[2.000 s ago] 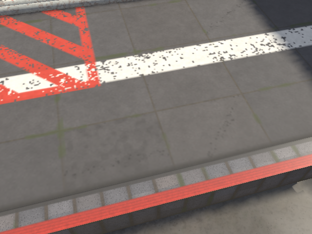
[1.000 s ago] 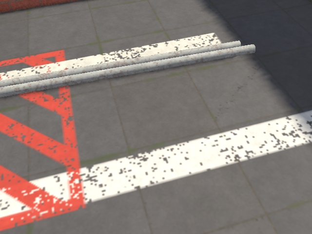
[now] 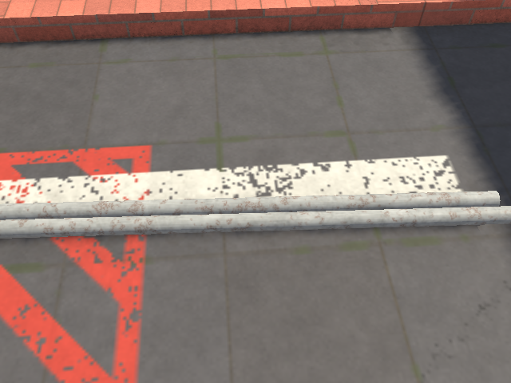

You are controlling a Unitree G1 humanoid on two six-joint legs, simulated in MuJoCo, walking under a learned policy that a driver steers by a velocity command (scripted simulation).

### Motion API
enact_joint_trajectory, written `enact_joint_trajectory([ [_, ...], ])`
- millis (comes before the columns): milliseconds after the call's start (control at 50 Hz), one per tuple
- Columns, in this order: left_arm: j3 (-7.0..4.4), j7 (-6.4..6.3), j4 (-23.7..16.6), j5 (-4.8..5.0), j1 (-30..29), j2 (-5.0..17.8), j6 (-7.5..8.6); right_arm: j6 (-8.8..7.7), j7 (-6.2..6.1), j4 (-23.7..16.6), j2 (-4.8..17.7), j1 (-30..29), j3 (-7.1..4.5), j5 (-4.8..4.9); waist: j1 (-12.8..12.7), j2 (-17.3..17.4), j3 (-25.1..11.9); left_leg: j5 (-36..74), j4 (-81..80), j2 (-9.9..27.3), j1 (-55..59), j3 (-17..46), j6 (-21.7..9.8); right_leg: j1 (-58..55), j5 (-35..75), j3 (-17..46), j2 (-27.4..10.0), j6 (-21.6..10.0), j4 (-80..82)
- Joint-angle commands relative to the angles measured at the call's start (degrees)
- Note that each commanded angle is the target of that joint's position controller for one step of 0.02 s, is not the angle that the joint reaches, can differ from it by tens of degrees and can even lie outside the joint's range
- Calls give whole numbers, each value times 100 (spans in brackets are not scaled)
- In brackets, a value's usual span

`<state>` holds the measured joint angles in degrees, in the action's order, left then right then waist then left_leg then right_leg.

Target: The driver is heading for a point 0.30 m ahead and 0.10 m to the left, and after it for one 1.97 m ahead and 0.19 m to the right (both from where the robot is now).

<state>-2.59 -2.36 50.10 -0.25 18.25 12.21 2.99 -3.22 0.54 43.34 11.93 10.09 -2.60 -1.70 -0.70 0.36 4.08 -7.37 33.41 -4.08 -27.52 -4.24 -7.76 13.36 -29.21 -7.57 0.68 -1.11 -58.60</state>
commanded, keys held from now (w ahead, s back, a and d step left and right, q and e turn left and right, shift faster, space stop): q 0.80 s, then w+q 0.16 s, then w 0.04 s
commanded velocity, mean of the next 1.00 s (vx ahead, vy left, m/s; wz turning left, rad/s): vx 0.06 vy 0.00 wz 0.57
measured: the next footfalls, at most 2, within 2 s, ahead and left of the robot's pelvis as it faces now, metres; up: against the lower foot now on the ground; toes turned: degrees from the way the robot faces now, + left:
right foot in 0.56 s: +0.12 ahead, -0.13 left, +0.00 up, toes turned +25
left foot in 1.04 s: +0.02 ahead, +0.07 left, +0.00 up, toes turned +37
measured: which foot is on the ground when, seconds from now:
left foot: down 0.00-0.56, up 0.58-1.00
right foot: up 0.00-0.54, down 0.56-1.00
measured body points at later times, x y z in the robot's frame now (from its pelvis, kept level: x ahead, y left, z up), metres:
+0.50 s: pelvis +0.04 -0.03 +0.02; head +0.07 -0.01 +0.47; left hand +0.11 +0.27 -0.09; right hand +0.21 -0.28 -0.09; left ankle +0.11 +0.05 -0.72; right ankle +0.08 -0.16 -0.69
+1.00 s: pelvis +0.05 -0.03 +0.02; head +0.06 -0.02 +0.47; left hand -0.04 +0.25 -0.09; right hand +0.34 -0.15 -0.07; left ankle -0.02 +0.04 -0.70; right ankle +0.08 -0.14 -0.72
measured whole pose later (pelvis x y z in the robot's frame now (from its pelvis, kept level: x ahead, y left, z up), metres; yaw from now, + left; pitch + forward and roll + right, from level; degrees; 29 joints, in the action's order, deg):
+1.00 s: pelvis +0.05 -0.03 +0.02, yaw +35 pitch +1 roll +0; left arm -3.4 -0.5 40.0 -1.9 17.6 16.7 0.1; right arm 3.8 4.5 38.5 16.7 9.8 -3.5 -1.3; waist -2.5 -0.7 0.6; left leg -24.8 37.4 -0.9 -16.6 -1.9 -1.4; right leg 9.3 -17.5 -9.2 -3.9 -0.4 -26.2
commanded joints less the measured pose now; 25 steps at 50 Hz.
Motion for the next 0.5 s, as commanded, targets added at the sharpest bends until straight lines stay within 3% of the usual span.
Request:
enact_joint_trajectory([
  [20, -92, 37, -603, -108, 302, 559, -92, 177, -124, -357, 1101, 758, -379, 237, 263, 74, -1747, 3523, -1118, 2311, 2738, 2983, -1660, 2066, -17, 973, -51, 205, -2472],
  [40, -111, 42, -676, -147, 12, 600, -111, 258, -133, -342, 819, 504, -273, 200, 99, -183, -1021, 2490, -1457, 1936, 1923, 2650, -1311, 2105, 150, 955, -219, 228, -1933],
  [60, -122, 41, -766, -196, -101, 631, -196, 298, -145, -328, 721, 455, -245, 204, 15, -87, -730, 2042, -1617, 1657, 1438, 2405, -1071, 1970, 292, 976, -319, 263, -1489],
  [80, -115, 41, -761, -225, 4, 595, -318, 315, -147, -325, 720, 446, -244, 170, -47, 38, -698, 1713, -1733, 1448, 1096, 2223, -922, 1692, 447, 935, -310, 283, -1255],
  [120, -84, 47, -764, -212, 150, 494, -452, 291, -102, -353, 921, 460, -301, 73, -94, 133, -852, 1670, -1739, 1248, 909, 2102, -783, 1509, 640, 882, -219, 287, -1047],
  [160, -84, 47, -842, -196, 33, 505, -489, 285, -87, -393, 1048, 481, -348, 67, -53, 215, -969, 1190, -1768, 1156, 971, 2163, -636, 1625, 821, 945, -228, 316, -758],
  [240, -116, 21, -1087, -198, -503, 628, -559, 397, -116, -459, 1113, 591, -395, 92, 183, 488, -892, -787, -2008, 1028, 1230, 2639, -349, 2050, 1032, 1104, -249, 411, -199],
  [380, -104, -18, -1302, -110, -806, 692, -503, 477, -100, -508, 1224, 762, -474, 37, 356, 612, -797, -1407, -2004, 1044, 1634, 3350, -347, 1968, 753, 1235, -45, 301, 707],
  [460, -72, -22, -1357, -26, -697, 712, -427, 511, -37, -559, 1241, 651, -492, -4, 311, 688, -782, -1199, -1935, 945, 1457, 3597, -351, 1260, 437, 1193, 231, 91, 1491],
  [500, -68, -43, -1304, 37, -384, 748, -388, 537, -3, -581, 1235, 520, -499, 11, 173, 766, -776, -1053, -1954, 847, 1174, 3702, -217, 558, 415, 1142, 400, -58, 2234],
])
